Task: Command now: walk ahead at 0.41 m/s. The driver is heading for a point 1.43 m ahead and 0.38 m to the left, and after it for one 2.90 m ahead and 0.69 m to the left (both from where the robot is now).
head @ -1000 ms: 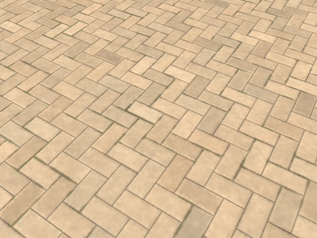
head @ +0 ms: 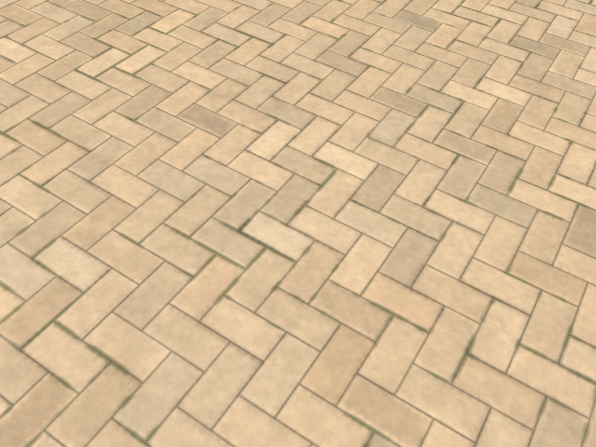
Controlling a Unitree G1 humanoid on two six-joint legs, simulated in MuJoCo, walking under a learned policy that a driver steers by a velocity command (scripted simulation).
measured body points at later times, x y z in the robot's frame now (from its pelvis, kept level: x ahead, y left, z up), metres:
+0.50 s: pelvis +0.27 -0.02 +0.00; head +0.29 -0.02 +0.44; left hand +0.29 +0.23 -0.15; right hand +0.30 -0.26 -0.15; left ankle +0.19 +0.10 -0.65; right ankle +0.30 -0.06 -0.74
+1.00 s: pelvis +0.55 +0.04 -0.01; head +0.58 +0.05 +0.44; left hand +0.52 +0.29 -0.16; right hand +0.69 -0.19 -0.15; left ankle +0.59 +0.08 -0.74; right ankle +0.45 -0.09 -0.63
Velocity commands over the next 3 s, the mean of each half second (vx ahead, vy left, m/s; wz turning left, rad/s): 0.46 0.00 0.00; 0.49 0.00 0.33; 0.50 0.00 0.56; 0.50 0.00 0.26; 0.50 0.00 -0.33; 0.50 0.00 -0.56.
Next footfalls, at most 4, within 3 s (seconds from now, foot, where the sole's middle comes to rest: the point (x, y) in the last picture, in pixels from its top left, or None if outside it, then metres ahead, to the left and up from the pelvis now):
0.34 right None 0.34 -0.06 -0.78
0.88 left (257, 399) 0.63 0.09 -0.78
1.42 right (275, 273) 1.00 0.06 -0.78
1.94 left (165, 250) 1.07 0.37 -0.78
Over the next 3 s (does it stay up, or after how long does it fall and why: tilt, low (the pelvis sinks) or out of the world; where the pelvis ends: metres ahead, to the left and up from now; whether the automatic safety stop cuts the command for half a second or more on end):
stays up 1.50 0.48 -0.01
